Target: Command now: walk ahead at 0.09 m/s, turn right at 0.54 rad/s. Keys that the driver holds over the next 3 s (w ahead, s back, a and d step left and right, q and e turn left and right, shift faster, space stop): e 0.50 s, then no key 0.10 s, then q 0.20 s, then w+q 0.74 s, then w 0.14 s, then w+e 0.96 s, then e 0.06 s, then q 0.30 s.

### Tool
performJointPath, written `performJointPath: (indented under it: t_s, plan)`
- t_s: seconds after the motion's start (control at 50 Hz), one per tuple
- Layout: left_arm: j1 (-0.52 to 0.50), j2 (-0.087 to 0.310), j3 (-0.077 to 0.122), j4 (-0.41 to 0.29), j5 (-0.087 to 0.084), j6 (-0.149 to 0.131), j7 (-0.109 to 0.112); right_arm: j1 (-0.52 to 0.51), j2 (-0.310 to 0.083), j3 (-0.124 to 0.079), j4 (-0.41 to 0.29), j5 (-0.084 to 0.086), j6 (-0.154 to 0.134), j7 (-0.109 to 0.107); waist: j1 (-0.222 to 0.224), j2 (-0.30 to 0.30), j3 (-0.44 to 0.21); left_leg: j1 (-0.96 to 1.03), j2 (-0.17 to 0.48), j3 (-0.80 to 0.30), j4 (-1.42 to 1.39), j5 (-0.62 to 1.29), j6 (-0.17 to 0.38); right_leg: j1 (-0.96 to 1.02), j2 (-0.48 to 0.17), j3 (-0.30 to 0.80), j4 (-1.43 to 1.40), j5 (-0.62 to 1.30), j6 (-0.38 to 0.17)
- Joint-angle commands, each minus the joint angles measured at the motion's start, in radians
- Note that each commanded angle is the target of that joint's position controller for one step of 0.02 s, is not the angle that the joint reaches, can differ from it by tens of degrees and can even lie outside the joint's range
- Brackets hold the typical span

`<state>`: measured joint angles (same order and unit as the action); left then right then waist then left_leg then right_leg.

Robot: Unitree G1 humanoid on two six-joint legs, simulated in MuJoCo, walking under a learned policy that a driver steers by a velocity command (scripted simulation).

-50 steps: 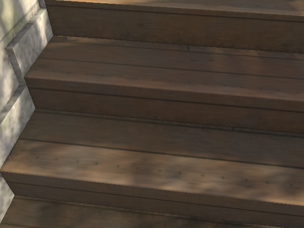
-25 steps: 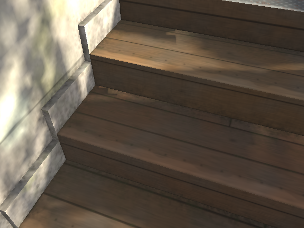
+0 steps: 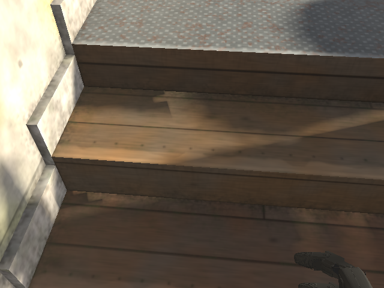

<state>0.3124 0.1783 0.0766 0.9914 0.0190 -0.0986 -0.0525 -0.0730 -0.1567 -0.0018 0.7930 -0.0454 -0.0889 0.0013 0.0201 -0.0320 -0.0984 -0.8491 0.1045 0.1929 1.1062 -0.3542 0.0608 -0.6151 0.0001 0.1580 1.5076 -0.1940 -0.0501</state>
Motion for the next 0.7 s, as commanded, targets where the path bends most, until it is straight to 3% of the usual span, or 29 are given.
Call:
performJointPath:
  t_s: [0.02, 0.04, 0.06, 0.08, 0.12, 0.14, 0.16, 0.18, 0.2, 0.22, 0.24, 0.28, 0.3, 0.32, 0.34, 0.36, 0.38, 0.4, 0.42, 0.44, 0.46, 0.48, 0.5, 0.56, 0.58, 0.6, 0.66, 0.68, 0.7]
  plan:
    - [0.050, -0.097, -0.035, -0.018, 0.018, 0.030, 0.019, 0.002, 0.087, -0.005, 0.031, 0.019, -0.019, -0.016, 0.048, 0.046, -0.066, 0.230, 0.251, -0.459, -0.653, 0.006, 0.162, -0.172, -0.094, 0.002, 0.178, -0.038, -0.031]
    - [0.051, -0.110, -0.046, -0.014, 0.014, 0.040, 0.010, -0.039, 0.082, -0.009, 0.022, 0.015, -0.023, -0.038, 0.062, 0.055, -0.062, 0.211, 0.217, -0.381, -0.667, 0.061, 0.143, -0.174, -0.088, 0.002, 0.157, -0.019, -0.030]
    - [0.035, -0.089, -0.049, -0.013, 0.005, 0.034, -0.014, -0.063, 0.052, -0.020, 0.018, 0.006, -0.026, -0.055, 0.060, 0.041, -0.076, 0.207, 0.184, -0.292, -0.671, 0.093, 0.133, -0.166, -0.070, -0.020, 0.177, -0.004, -0.026]
    - [-0.051, -0.022, -0.039, -0.065, -0.009, 0.021, -0.016, -0.001, 0.023, -0.027, 0.040, -0.024, -0.022, -0.057, 0.035, -0.027, -0.109, 0.274, 0.186, -0.238, -0.695, 0.057, 0.142, -0.225, -0.075, -0.028, 0.117, 0.019, 0.004]
    - [-0.129, 0.046, -0.036, -0.103, 0.009, -0.002, -0.033, 0.017, -0.064, -0.046, 0.035, -0.006, -0.031, -0.065, 0.025, 0.027, -0.090, 0.297, 0.166, -0.155, -0.756, 0.054, 0.131, -0.203, -0.072, -0.037, 0.057, 0.061, 0.023]
    - [-0.218, 0.068, -0.036, -0.155, 0.002, -0.001, -0.046, 0.037, -0.099, -0.057, 0.040, 0.001, -0.029, -0.049, 0.012, 0.048, -0.071, 0.376, 0.188, -0.102, -0.846, 0.074, 0.145, -0.212, -0.079, -0.101, -0.052, -0.100, 0.042]
    - [-0.254, 0.090, -0.038, -0.185, 0.002, 0.000, -0.043, 0.047, -0.121, -0.064, 0.041, 0.004, -0.031, -0.050, 0.010, 0.055, -0.073, 0.440, 0.203, -0.105, -0.857, 0.081, 0.134, -0.212, -0.101, -0.084, -0.140, -0.107, 0.048]
    - [-0.273, 0.101, -0.038, -0.195, 0.009, -0.001, -0.036, 0.064, -0.133, -0.066, 0.039, 0.002, -0.035, -0.040, 0.007, 0.045, -0.072, 0.486, 0.205, -0.088, -0.867, 0.095, 0.119, -0.190, -0.120, -0.076, -0.240, -0.101, 0.049]
    - [-0.227, 0.109, -0.029, -0.183, 0.013, -0.006, -0.044, 0.009, -0.147, -0.067, 0.007, -0.002, -0.068, -0.025, 0.057, 0.071, -0.011, 0.419, 0.183, -0.011, -0.887, 0.172, 0.073, -0.045, -0.141, -0.088, -0.306, -0.057, 0.027]
    - [-0.237, 0.121, -0.028, -0.179, 0.006, -0.008, -0.048, -0.006, -0.163, -0.074, -0.005, 0.007, -0.078, -0.019, 0.042, 0.062, -0.026, 0.431, 0.180, 0.013, -0.876, 0.186, 0.069, 0.027, -0.140, -0.097, -0.388, -0.083, 0.040]
    - [-0.255, 0.097, -0.037, -0.193, -0.009, 0.002, -0.049, 0.003, -0.216, -0.091, -0.015, 0.015, -0.090, -0.011, 0.047, 0.077, -0.004, 0.493, 0.207, 0.010, -0.870, 0.189, 0.078, 0.041, -0.158, -0.083, -0.463, -0.139, 0.040]
    - [-0.279, 0.084, -0.047, -0.212, -0.003, 0.028, -0.019, 0.047, -0.214, -0.108, -0.009, 0.001, -0.106, -0.017, 0.013, 0.054, 0.028, 0.589, 0.283, -0.022, -0.866, 0.127, 0.125, 0.027, -0.179, -0.085, -0.527, -0.166, 0.043]
    - [-0.254, 0.103, -0.033, -0.220, 0.003, 0.036, -0.013, 0.088, -0.201, -0.111, -0.006, 0.012, -0.096, -0.020, -0.002, 0.065, 0.019, 0.676, 0.283, -0.027, -0.845, 0.096, 0.134, 0.030, -0.160, -0.120, -0.597, -0.226, 0.036]
    - [-0.271, 0.113, -0.023, -0.238, 0.000, 0.025, -0.011, 0.101, -0.201, -0.112, -0.007, 0.025, -0.082, -0.031, -0.014, 0.044, 0.035, 0.703, 0.269, -0.025, -0.822, 0.057, 0.137, 0.054, -0.133, -0.168, -0.712, -0.192, 0.032]
    - [-0.310, 0.103, -0.018, -0.247, -0.001, 0.010, -0.008, 0.124, -0.193, -0.104, 0.013, 0.032, -0.064, -0.036, -0.020, 0.020, 0.038, 0.732, 0.256, -0.012, -0.807, 0.034, 0.134, 0.100, -0.102, -0.212, -0.858, -0.093, 0.015]
    - [-0.283, 0.106, -0.006, -0.245, 0.008, 0.001, -0.003, 0.177, -0.164, -0.098, 0.022, 0.040, -0.055, -0.035, -0.021, 0.015, 0.026, 0.718, 0.239, -0.004, -0.740, -0.001, 0.094, 0.207, -0.063, -0.218, -0.987, 0.009, -0.036]
    - [-0.248, 0.154, 0.025, -0.205, 0.013, -0.004, 0.006, 0.199, -0.116, -0.081, 0.009, 0.046, -0.047, -0.031, -0.027, -0.048, 0.023, 0.675, 0.173, 0.039, -0.623, -0.039, 0.038, 0.319, -0.060, -0.155, -1.080, 0.130, -0.103]
    - [-0.226, 0.290, 0.061, -0.205, -0.035, -0.009, 0.033, 0.121, -0.044, -0.059, -0.114, 0.042, -0.060, -0.041, -0.025, -0.311, -0.006, 0.434, -0.014, 0.129, -0.451, -0.098, -0.060, 0.430, -0.233, 0.168, -1.126, 0.274, -0.285]
    - [-0.058, 0.307, 0.073, -0.176, -0.031, -0.020, 0.054, -0.023, -0.106, -0.067, -0.177, 0.031, -0.067, -0.051, 0.101, -0.280, -0.048, 0.245, -0.081, -0.041, -0.287, -0.228, -0.101, 0.594, -0.297, 0.396, -1.235, 0.134, -0.361]
    - [-0.125, 0.310, 0.079, -0.171, -0.005, -0.046, 0.065, -0.034, -0.092, -0.057, -0.185, 0.042, -0.057, -0.043, 0.068, -0.215, -0.050, 0.142, -0.056, -0.184, -0.145, -0.172, -0.103, 0.624, -0.272, 0.336, -1.217, 0.072, -0.302]
    - [-0.231, 0.289, 0.076, -0.198, 0.004, -0.051, 0.065, 0.016, -0.143, -0.073, -0.175, 0.044, -0.045, -0.046, 0.019, -0.138, -0.046, 0.105, -0.054, -0.253, -0.018, -0.134, -0.122, 0.601, -0.260, 0.293, -1.197, 0.092, -0.263]
    - [-0.249, 0.253, 0.061, -0.222, -0.005, -0.037, 0.076, 0.060, -0.179, -0.090, -0.178, 0.020, -0.042, -0.047, 0.006, -0.059, -0.059, 0.094, -0.062, -0.301, 0.061, -0.143, -0.133, 0.611, -0.249, 0.271, -1.195, 0.158, -0.254]
    - [-0.277, 0.225, 0.054, -0.247, -0.011, -0.026, 0.081, 0.062, -0.180, -0.089, -0.193, 0.014, -0.044, -0.045, -0.010, -0.025, -0.051, 0.119, -0.063, -0.323, 0.134, -0.131, -0.133, 0.547, -0.252, 0.253, -1.195, 0.201, -0.252]
    - [-0.303, 0.170, 0.029, -0.334, 0.021, 0.004, 0.087, 0.155, -0.170, -0.083, -0.214, 0.034, -0.036, -0.029, -0.050, 0.003, -0.051, 0.191, -0.081, -0.321, 0.240, -0.017, -0.143, 0.403, -0.245, 0.201, -1.199, 0.213, -0.267]
    - [-0.294, 0.164, 0.025, -0.365, 0.012, -0.002, 0.083, 0.194, -0.173, -0.079, -0.215, 0.012, -0.030, -0.015, -0.049, -0.004, -0.028, 0.193, -0.091, -0.319, 0.239, 0.047, -0.143, 0.366, -0.225, 0.182, -1.194, 0.144, -0.258]
    - [-0.286, 0.158, 0.017, -0.381, 0.004, -0.007, 0.077, 0.231, -0.175, -0.076, -0.206, 0.006, -0.022, -0.004, -0.047, -0.022, -0.031, 0.209, -0.087, -0.307, 0.225, 0.087, -0.147, 0.347, -0.210, 0.159, -1.191, 0.083, -0.236]
    - [-0.350, 0.111, -0.033, -0.419, -0.027, -0.014, 0.062, 0.334, -0.113, -0.048, -0.167, 0.009, 0.002, 0.058, -0.083, -0.002, 0.014, 0.403, -0.048, -0.249, -0.147, 0.075, -0.172, 0.240, -0.125, 0.043, -1.165, -0.085, -0.087]
    - [-0.337, 0.116, -0.042, -0.413, -0.035, -0.007, 0.051, 0.342, -0.085, -0.037, -0.159, 0.018, 0.000, 0.088, -0.065, -0.022, 0.034, 0.455, -0.057, -0.225, -0.284, -0.027, -0.184, 0.235, -0.115, 0.039, -1.144, -0.143, -0.054]
    - [-0.294, 0.105, -0.055, -0.383, -0.041, 0.001, 0.027, 0.338, -0.059, -0.025, -0.153, 0.043, -0.010, 0.122, -0.042, -0.020, 0.054, 0.511, -0.051, -0.216, -0.439, -0.018, -0.193, 0.242, -0.120, 0.051, -1.117, -0.209, -0.035]
